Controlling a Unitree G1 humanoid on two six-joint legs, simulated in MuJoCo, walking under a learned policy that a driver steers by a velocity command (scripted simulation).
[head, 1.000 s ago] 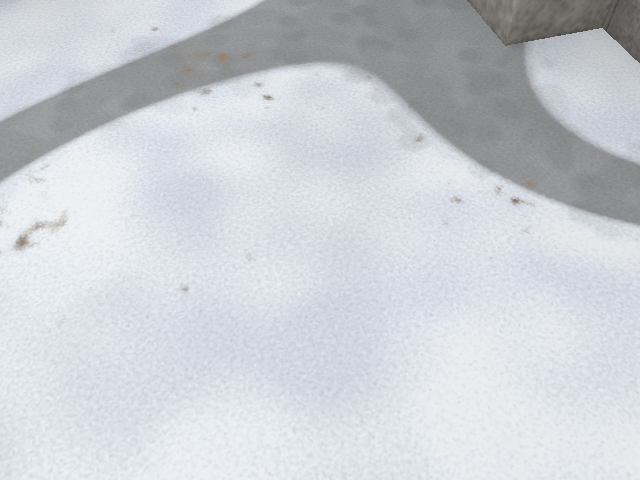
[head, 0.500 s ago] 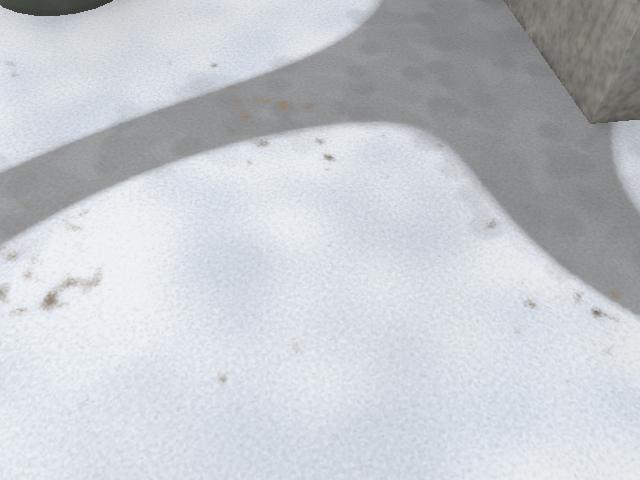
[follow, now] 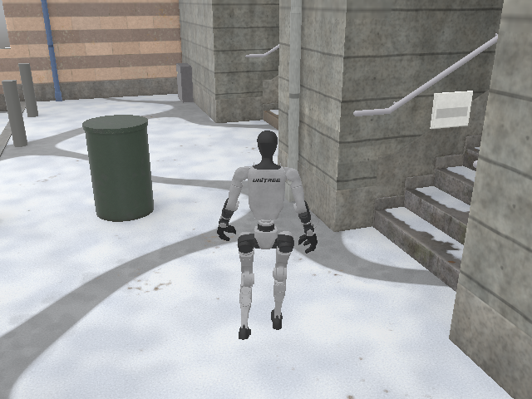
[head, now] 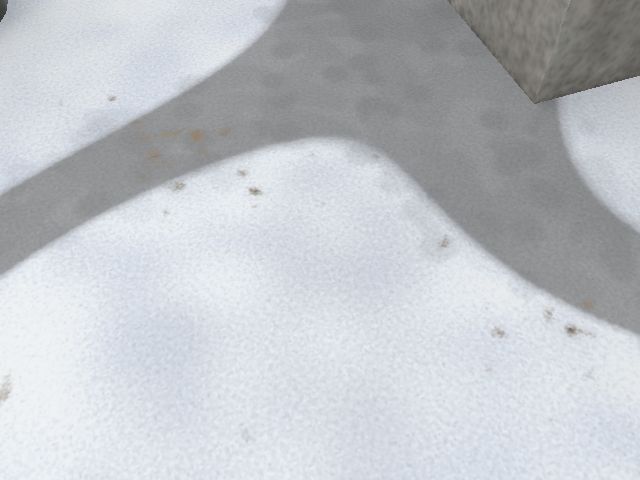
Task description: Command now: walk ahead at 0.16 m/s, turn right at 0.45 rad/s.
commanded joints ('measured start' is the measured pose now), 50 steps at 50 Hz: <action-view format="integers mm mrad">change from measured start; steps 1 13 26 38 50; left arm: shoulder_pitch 59 56 96 -55 167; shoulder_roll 125 170 130 61 103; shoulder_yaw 35 59 61 28 27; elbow -76 -134 -167 -237 -159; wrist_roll -4 -7 -5 -21 3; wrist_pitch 12 75 81 46 -7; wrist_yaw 22 74 45 -4 13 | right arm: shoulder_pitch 18 -96 -43 47 -9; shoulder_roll -141 -82 -122 -210 -144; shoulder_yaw -36 -32 -56 -91 -51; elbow -93 -161 -176 -119 -130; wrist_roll -5 -6 1 17 8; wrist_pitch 9 50 18 -9 -43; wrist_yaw -20 -34 -30 9 38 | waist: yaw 13 27 0 -66 20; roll -7 -137 140 153 -111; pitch -216 -176 -81 -18 -85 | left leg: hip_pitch -259 -154 275 242 -415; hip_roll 77 11 293 314 187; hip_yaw -72 -82 -291 1 -19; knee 49 -432 -1008 -1046 -64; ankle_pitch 79 254 100 238 290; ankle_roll -5 -42 188 191 53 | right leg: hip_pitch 359 187 -301 -73 457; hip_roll -296 -180 -55 -121 -296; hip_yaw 394 429 114 -24 313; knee -204 -243 614 184 -318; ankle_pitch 362 -149 -237 -160 15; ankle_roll -226 -137 118 85 -158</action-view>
